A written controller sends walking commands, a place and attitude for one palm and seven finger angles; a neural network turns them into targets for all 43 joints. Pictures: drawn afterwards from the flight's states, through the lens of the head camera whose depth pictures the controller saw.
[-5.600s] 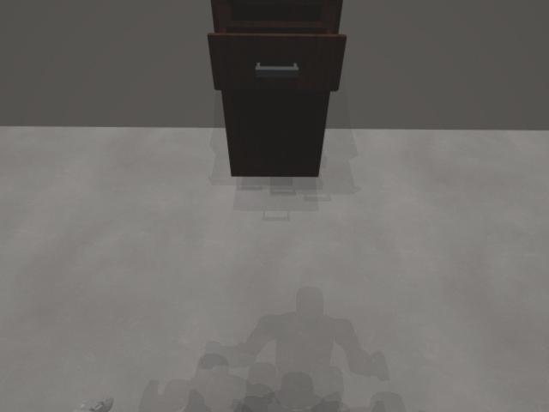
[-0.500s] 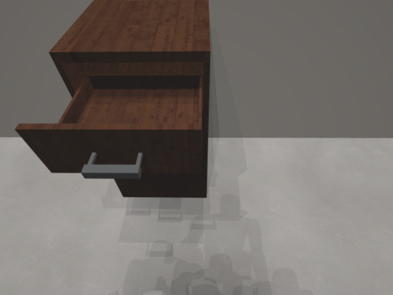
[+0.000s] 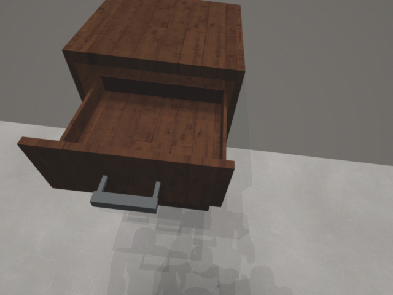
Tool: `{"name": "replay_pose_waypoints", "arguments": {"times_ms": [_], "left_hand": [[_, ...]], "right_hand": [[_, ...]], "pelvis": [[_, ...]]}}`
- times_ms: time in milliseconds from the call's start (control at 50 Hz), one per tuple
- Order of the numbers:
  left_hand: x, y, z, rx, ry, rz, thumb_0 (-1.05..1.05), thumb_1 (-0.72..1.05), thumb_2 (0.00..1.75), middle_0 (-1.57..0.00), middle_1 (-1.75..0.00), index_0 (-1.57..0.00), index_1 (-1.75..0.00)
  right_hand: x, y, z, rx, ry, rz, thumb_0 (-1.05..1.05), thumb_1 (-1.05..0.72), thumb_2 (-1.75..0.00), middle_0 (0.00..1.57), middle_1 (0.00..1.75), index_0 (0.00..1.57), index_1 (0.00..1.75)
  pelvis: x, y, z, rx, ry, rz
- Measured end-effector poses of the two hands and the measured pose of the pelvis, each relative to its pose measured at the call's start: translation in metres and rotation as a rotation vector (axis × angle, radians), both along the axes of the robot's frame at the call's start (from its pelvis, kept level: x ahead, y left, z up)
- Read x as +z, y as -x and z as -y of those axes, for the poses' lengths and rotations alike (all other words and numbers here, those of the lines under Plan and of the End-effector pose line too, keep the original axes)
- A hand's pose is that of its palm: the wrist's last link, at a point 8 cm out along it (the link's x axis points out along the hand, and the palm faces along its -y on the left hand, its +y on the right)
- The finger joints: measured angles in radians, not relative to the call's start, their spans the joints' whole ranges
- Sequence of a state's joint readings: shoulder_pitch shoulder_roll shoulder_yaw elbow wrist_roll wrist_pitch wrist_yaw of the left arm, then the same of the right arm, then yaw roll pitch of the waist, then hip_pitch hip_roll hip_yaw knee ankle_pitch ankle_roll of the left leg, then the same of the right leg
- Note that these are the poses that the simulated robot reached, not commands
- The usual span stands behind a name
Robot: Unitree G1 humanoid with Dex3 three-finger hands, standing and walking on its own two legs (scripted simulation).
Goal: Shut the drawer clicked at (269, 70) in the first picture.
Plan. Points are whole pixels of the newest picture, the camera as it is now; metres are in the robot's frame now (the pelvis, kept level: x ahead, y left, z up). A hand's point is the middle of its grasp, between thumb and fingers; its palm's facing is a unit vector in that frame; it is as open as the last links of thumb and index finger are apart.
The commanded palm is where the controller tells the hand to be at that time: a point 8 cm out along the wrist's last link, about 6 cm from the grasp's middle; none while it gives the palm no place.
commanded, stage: come to a stop and stand still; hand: left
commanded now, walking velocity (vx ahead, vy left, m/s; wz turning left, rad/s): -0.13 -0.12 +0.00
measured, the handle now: (128, 192) +0.31 +0.19 -0.01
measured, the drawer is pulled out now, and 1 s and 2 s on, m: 0.29 0.29 0.29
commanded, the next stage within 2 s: look again from close up in 1.48 s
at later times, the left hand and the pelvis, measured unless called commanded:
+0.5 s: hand out of the picture +0.05 +0.12 -0.17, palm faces -0.01 -0.96 -0.27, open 7.4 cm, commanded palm none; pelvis -0.04 -0.07 -0.02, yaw +0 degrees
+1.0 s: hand out of the picture -0.01 +0.09 -0.18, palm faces +0.03 -0.98 -0.19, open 7.4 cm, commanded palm none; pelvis -0.01 -0.08 -0.01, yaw -1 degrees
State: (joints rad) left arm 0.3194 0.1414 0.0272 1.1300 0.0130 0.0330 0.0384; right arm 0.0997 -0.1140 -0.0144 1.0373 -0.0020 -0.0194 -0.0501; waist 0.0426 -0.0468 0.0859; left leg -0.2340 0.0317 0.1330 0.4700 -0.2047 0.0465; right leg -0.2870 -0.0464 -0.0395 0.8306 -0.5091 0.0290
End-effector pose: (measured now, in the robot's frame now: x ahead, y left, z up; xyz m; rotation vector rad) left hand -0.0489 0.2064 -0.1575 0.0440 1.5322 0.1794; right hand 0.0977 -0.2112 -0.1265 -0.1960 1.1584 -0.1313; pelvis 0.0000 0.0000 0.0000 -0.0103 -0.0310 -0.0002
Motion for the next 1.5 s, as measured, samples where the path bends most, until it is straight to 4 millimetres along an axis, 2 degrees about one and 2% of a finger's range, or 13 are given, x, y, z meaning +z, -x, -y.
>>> {"name": "replay_pose_waypoints", "arguments": {"times_ms": [80,160,260,320,480,580,680,780,900,1040,1180,1320,1500], "left_hand": [[0.003,-0.020,-0.008,-0.021,-0.038,0.048,0.00,0.91,0.89,-0.20,-0.30,-0.20,-0.30],[0.007,-0.036,-0.010,-0.040,-0.085,0.111,0.00,0.91,0.89,-0.20,-0.30,-0.20,-0.30],[0.003,-0.053,-0.003,-0.119,-0.155,0.225,0.00,0.91,0.90,-0.20,-0.30,-0.20,-0.30],[0.008,-0.062,0.007,-0.161,-0.159,0.266,0.00,0.91,0.89,-0.20,-0.30,-0.20,-0.30],[0.022,-0.090,0.037,-0.186,-0.142,0.387,0.01,0.91,0.89,-0.20,-0.30,-0.20,-0.30],[0.027,-0.079,0.051,-0.185,-0.131,0.358,0.00,0.91,0.89,-0.20,-0.30,-0.20,-0.30],[0.021,-0.062,0.053,-0.167,-0.127,0.278,0.00,0.91,0.89,-0.20,-0.30,-0.20,-0.30],[0.016,-0.045,0.058,-0.136,-0.109,0.214,0.00,0.91,0.89,-0.20,-0.30,-0.20,-0.30],[0.012,-0.036,0.064,-0.102,-0.077,0.164,0.01,0.91,0.89,-0.20,-0.30,-0.20,-0.30],[0.010,-0.039,0.067,-0.083,-0.053,0.145,0.01,0.91,0.89,-0.20,-0.30,-0.20,-0.30],[0.010,-0.050,0.060,-0.078,-0.057,0.149,0.01,0.90,0.89,-0.20,-0.30,-0.20,-0.30],[0.013,-0.063,0.049,-0.086,-0.076,0.152,0.00,0.90,0.89,-0.20,-0.30,-0.20,-0.30],[0.016,-0.075,0.039,-0.093,-0.098,0.154,0.00,0.91,0.89,-0.20,-0.30,-0.20,-0.30]], "right_hand": [[0.000,0.011,0.016,-0.020,0.015,-0.024,-0.02,-0.94,-0.90,0.20,0.30,0.20,0.30],[-0.004,0.035,0.040,-0.044,0.016,-0.061,-0.01,-0.92,-0.90,0.20,0.30,0.20,0.30],[-0.028,0.063,0.078,-0.074,-0.007,-0.045,0.00,-0.91,-0.90,0.20,0.30,0.20,0.30],[-0.037,0.084,0.090,-0.106,-0.017,-0.039,0.00,-0.91,-0.90,0.20,0.30,0.20,0.30],[-0.049,0.157,0.086,-0.134,-0.077,-0.156,0.00,-0.91,-0.90,0.20,0.30,0.19,0.29],[-0.047,0.189,0.079,-0.133,-0.119,-0.263,0.01,-0.91,-0.90,0.20,0.30,0.19,0.29],[-0.044,0.205,0.077,-0.138,-0.126,-0.317,0.01,-0.91,-0.90,0.20,0.30,0.19,0.29],[-0.041,0.195,0.081,-0.130,-0.112,-0.333,0.01,-0.90,-0.90,0.20,0.30,0.20,0.30],[-0.035,0.156,0.086,-0.100,-0.082,-0.282,0.00,-0.91,-0.90,0.20,0.30,0.19,0.29],[-0.028,0.099,0.086,-0.059,-0.058,-0.186,0.00,-0.91,-0.90,0.20,0.30,0.19,0.29],[-0.023,0.062,0.089,-0.039,-0.033,-0.133,0.01,-0.92,-0.90,0.20,0.30,0.20,0.29],[-0.022,0.051,0.086,-0.036,-0.032,-0.133,0.00,-0.92,-0.90,0.20,0.30,0.20,0.30],[-0.025,0.063,0.081,-0.044,-0.044,-0.195,0.00,-0.91,-0.90,0.20,0.30,0.20,0.30]], "pelvis": [[0.001,0.010,0.008,-0.007,0.002,-0.010],[-0.001,0.019,0.023,-0.014,-0.007,-0.017],[-0.022,0.029,0.046,-0.031,-0.036,-0.024],[-0.026,0.033,0.049,-0.012,-0.014,0.017],[-0.022,0.039,0.064,0.003,-0.033,0.039],[-0.016,0.045,0.074,-0.008,-0.043,0.019],[-0.016,0.044,0.079,-0.011,-0.037,0.009],[-0.014,0.035,0.082,-0.010,-0.032,0.003],[-0.010,0.022,0.080,-0.009,-0.026,-0.001],[-0.006,0.007,0.076,-0.011,-0.021,-0.002],[-0.005,-0.005,0.072,-0.011,-0.021,0.000],[-0.004,-0.013,0.069,-0.013,-0.024,-0.001],[-0.003,-0.020,0.067,-0.009,-0.027,-0.005]]}}
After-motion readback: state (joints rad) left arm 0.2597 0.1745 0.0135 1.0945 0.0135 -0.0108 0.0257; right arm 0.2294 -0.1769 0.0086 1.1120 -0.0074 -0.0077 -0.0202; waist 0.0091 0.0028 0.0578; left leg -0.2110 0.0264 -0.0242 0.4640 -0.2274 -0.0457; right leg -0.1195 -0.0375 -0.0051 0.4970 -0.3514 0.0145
